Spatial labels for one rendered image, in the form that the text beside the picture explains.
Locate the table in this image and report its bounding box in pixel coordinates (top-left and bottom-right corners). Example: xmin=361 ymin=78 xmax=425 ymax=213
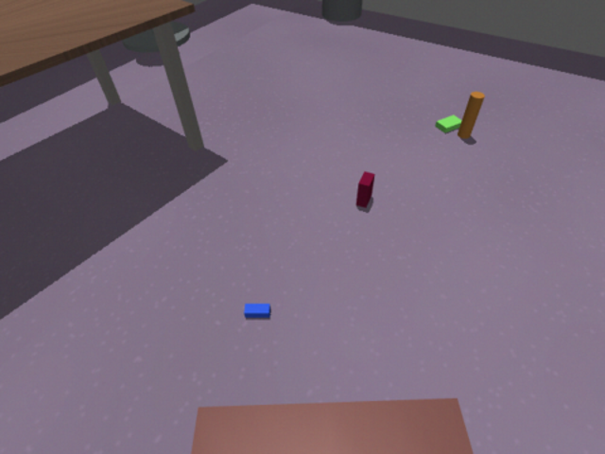
xmin=0 ymin=0 xmax=204 ymax=151

